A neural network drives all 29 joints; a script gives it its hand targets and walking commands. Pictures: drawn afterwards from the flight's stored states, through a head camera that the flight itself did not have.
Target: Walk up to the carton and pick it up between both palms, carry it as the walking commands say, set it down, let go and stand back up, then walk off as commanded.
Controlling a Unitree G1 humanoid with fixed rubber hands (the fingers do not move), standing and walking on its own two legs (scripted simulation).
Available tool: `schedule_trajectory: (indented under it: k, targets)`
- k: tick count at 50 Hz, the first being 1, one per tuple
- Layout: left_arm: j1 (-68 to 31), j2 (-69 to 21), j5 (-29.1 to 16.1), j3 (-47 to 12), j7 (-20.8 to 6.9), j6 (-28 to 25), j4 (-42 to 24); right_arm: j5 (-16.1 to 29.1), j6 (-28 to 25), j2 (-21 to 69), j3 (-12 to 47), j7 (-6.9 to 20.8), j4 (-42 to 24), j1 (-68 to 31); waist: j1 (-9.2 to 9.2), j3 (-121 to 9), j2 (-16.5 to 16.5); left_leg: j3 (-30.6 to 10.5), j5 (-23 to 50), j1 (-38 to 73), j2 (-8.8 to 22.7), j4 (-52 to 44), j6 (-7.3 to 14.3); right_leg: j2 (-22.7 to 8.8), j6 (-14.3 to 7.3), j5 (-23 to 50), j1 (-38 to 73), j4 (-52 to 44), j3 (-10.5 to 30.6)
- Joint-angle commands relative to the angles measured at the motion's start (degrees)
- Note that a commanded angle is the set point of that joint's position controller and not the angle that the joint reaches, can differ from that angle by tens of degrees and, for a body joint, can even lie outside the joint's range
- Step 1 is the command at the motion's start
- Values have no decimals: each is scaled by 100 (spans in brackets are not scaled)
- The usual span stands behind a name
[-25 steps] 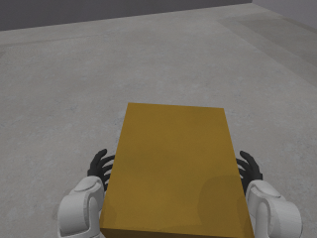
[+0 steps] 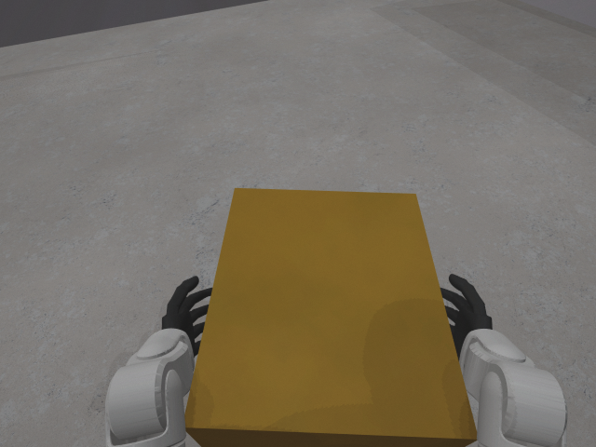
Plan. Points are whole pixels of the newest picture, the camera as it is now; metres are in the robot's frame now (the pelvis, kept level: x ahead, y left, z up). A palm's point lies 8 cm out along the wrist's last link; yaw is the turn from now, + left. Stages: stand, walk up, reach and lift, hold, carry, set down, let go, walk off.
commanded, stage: carry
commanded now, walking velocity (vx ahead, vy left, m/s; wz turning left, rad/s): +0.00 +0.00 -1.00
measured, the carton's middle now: (320, 332) +0.28 +0.00 +0.00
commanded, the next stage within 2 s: none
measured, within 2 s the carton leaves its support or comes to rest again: neither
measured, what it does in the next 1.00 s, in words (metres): steps on the spot, turning right: right foot, then left foot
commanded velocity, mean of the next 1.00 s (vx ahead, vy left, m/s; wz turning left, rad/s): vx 0.00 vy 0.00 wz -1.00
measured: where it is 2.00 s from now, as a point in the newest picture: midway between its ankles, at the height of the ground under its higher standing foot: outside the picture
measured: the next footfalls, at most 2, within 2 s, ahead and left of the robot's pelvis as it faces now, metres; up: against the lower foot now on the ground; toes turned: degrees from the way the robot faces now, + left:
right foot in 0.54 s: +0.03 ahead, -0.13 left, +0.00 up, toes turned -29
left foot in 0.88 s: +0.12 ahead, +0.05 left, +0.00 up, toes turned -39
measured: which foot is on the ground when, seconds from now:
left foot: down 0.00-0.54, up 0.56-0.86, down 0.88-1.00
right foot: down 0.00-0.18, up 0.20-0.52, down 0.54-0.90, up 0.92-1.00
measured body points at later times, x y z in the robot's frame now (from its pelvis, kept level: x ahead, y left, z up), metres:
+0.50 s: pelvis +0.01 +0.00 +0.00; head +0.03 +0.02 +0.45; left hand +0.31 +0.06 +0.06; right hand +0.17 -0.25 +0.07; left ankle +0.01 +0.13 -0.72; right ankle -0.02 -0.10 -0.69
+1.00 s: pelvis +0.02 +0.00 +0.01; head +0.06 -0.01 +0.46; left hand +0.33 -0.08 +0.06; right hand +0.06 -0.31 +0.07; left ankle +0.09 +0.08 -0.72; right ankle -0.05 -0.07 -0.65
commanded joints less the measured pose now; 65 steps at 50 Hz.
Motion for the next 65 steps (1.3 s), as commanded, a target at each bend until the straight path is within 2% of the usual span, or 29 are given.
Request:
schedule_trajectory:
  k: [1, 3, 6, 8, 9, 10, 11, 14, 16, 23, 26, 27, 28, 29, 32, 34, 43, 44, 45, 46, 47, 49, 51, 56, 60, 62, 63, 64, 65]
  targets:
    - [-3328, -3901, -2382, -4534, -1190, -19, -1041, 2030, -143, 3979, 4543, 954, -891, -3345, 100, -864, -1675, -683, -1418, -127, -82, 1499, -548, -1393, -941, 384, -655, -2238, 3058]
    - [-3280, -3921, -2330, -4574, -1187, 10, -1179, 2056, -144, 4115, 4570, 938, -849, -3166, 76, -1096, -1304, -805, -1406, -652, -154, 1472, -579, -1277, -888, 2096, 311, -1737, 2756]
    - [-3411, -3946, -2356, -4579, -1149, -8, -1384, 2163, -155, 4235, 4693, 889, -1070, -3235, 77, -1907, -1630, -646, -1234, -32, -234, 280, -582, -1014, -766, 4691, 1122, -974, 2390]
    - [-3075, -3893, -2270, -4532, -1095, -35, -1287, 2099, -187, 4209, 4685, 859, -1089, -2734, -52, -2387, -1464, -455, -93, 1712, -21, -1133, -591, -701, -485, 4977, 325, -304, 1813]
    - [-2824, -3816, -2199, -4485, -1060, -59, -1289, 2052, -215, 4162, 4651, 860, -1080, -2362, -119, -2568, -862, -750, 1043, 3145, 602, -1526, -454, -386, -238, 3508, -763, 284, 1431]
    - [-2800, -3693, -2193, -4520, -1036, -83, -1344, 2013, -278, 3896, 4576, 869, -1089, -2350, -107, -2452, 665, -1591, 3542, 4213, 2098, -1241, 94, 261, 55, 463, -2394, 1278, 378]
    - [-3370, -3845, -2301, -4707, -1051, -105, -1645, 2094, -316, 4069, 4598, 918, -1038, -2543, -61, -2464, 1445, -1674, 4750, 3839, 2880, -959, 577, 106, 208, -1494, -2534, 2437, -273]
    - [-3060, -3988, -2339, -4708, -1091, -117, -1463, 2058, -308, 3969, 4505, 951, -1303, -2591, 6, -1799, 515, -801, 3577, 2847, 2404, -1228, 517, -276, 243, -672, -2386, 3464, -403]
    - [-3304, -4047, -2361, -4774, -1063, -106, -1512, 2008, -289, 4014, 4386, 1006, -1121, -2499, 60, -1507, 870, -452, 3473, 2867, 2039, -1072, 369, -285, 282, -386, -2390, 3028, -540]
    - [-3188, -3951, -2428, -4936, -997, -12, -1384, 1919, -250, 3705, 4226, 1014, -1099, -2420, 32, -1792, 1454, 449, 3843, 2836, 2167, -290, -36, -263, 90, -471, -1440, 745, -1137]
    - [-2883, -3880, -2368, -4719, -1048, 39, -991, 1825, -200, 3511, 4214, 990, -900, -2292, 144, -1698, 1019, 765, 3113, 2052, 2109, 868, -337, -4, -160, 252, -367, -544, -1284]
    - [-2723, -3910, -2386, -4694, -1085, 21, -888, 1826, -207, 3484, 4245, 996, -953, -2373, 259, -1462, 448, 737, 2374, 1059, 1729, 1866, -601, -8, -399, 997, 292, -951, -512]
    - [-2779, -3831, -2419, -4660, -1096, 39, -772, 1756, -201, 3360, 4222, 979, -1040, -2504, 195, -1406, -1188, 626, -645, -436, 911, 3097, -839, -1044, -772, 3499, 867, -1082, 1646]
    - [-2620, -3841, -2372, -4567, -1089, 16, -629, 1832, -189, 3465, 4345, 984, -999, -2601, 139, -1421, -2213, -208, -3185, -1438, 115, 3464, -978, -1558, -1395, 4676, 1172, -1558, 3495]
    - [-3005, -4248, -2425, -4799, -1119, -109, -1223, 2127, -341, 4185, 4581, 1036, -1142, -2762, 124, -1671, -769, -925, -2009, -1711, 391, 3453, -892, -1425, -1246, 3018, 1530, -1506, 2999]
    - [-2866, -4448, -2424, -4848, -1144, -203, -1327, 2273, -405, 4470, 4748, 1031, -1352, -2806, 106, -2080, -777, -820, -1597, -1274, 282, 2786, -931, -1115, -1054, 3354, 1597, -1256, 2417]
    - [-2718, -4144, -2320, -4769, -1138, -237, -1516, 2314, -418, 4466, 4815, 950, -1451, -2684, 75, -2368, -1233, -523, -666, 1379, -290, -350, -606, -531, -649, 2996, 68, -1228, 2497]
    - [-2805, -4092, -2298, -4791, -1128, -220, -1453, 2230, -394, 4464, 4760, 959, -1220, -2460, -56, -2322, -1019, -492, 75, 2504, -21, -1219, -484, -309, -445, 2226, -806, -910, 2066]
    - [-2736, -4096, -2238, -4726, -1136, -231, -1377, 2196, -410, 4391, 4811, 971, -1269, -2447, -131, -2198, -407, -1053, 505, 3623, 940, -1783, -211, 121, -154, 855, -2038, -279, 1335]
    - [-2790, -4134, -2215, -4778, -1130, -222, -1422, 2174, -448, 4232, 4801, 1021, -1275, -2475, -95, -2142, 1403, -2263, 1465, 3686, 2941, -1908, 519, 602, 77, -1144, -2751, 1620, 10]
    - [-2957, -4095, -2234, -4796, -1147, -222, -1399, 2208, -444, 4140, 4832, 1043, -1456, -2613, -76, -2005, 762, -1881, 2077, 3189, 3274, -1793, 783, 28, 128, -1091, -2691, 2695, -230]
    - [-3111, -4115, -2352, -4842, -1178, -187, -1281, 2156, -355, 4128, 4690, 1035, -1260, -2745, -30, -1678, 237, -1158, 2542, 2763, 2817, -1518, 690, -218, 228, -685, -2696, 3694, -263]
    - [-3289, -4117, -2407, -4863, -1131, -174, -1269, 2110, -315, 4081, 4450, 1090, -1034, -2635, 45, -1510, 514, -531, 3375, 2942, 2268, -1113, 478, -139, 287, -334, -2722, 3775, -404]
    - [-3542, -4087, -2448, -5160, -1016, -71, -1382, 2008, -253, 3872, 4205, 1129, -900, -2438, 17, -1682, 1475, 349, 4059, 3468, 2107, -536, 63, -200, 289, -316, -2537, 1898, -977]
    - [-3322, -4078, -2318, -5010, -1024, 6, -1097, 1918, -199, 3894, 4309, 1160, -752, -2408, 22, -1743, 1579, 835, 3733, 2898, 2183, 28, -239, -103, 77, -103, -1429, 382, -1556]
    - [-3139, -4042, -2277, -4891, -1053, -3, -1073, 1882, -207, 3853, 4377, 1177, -732, -2319, 129, -1793, 1483, 1097, 3711, 2675, 2102, 896, -406, 192, -29, 367, -721, -446, -1811]
    - [-2947, -4092, -2266, -4861, -1093, 29, -780, 1802, -172, 3726, 4336, 1182, -674, -2275, 241, -1755, 957, 1147, 3138, 1902, 1939, 1869, -552, 271, -208, 727, 5, -1009, -1315]
    - [-2917, -4115, -2284, -4818, -1142, 30, -684, 1738, -186, 3703, 4324, 1182, -731, -2517, 293, -1546, -161, 917, 935, 278, 1536, 3017, -715, -368, -490, 2215, 799, -1014, 243]
    - [-2709, -3954, -2216, -4690, -1149, 18, -404, 1719, -163, 3590, 4443, 1155, -804, -2514, 206, -1532, -2381, 488, -3084, -1446, 325, 3735, -951, -1499, -1309, 4226, 1446, -1506, 3054]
